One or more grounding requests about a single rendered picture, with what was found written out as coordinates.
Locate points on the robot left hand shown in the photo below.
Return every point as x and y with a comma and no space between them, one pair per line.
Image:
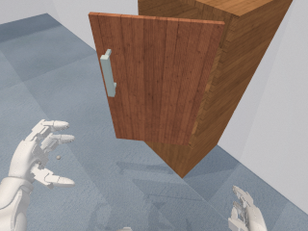
28,153

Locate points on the cupboard door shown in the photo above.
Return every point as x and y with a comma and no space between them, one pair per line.
161,66

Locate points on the left robot forearm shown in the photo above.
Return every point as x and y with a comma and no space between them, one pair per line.
14,201

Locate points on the robot right hand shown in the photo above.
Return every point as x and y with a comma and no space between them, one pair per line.
251,217

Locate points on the handle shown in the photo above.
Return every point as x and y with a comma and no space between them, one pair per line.
108,74

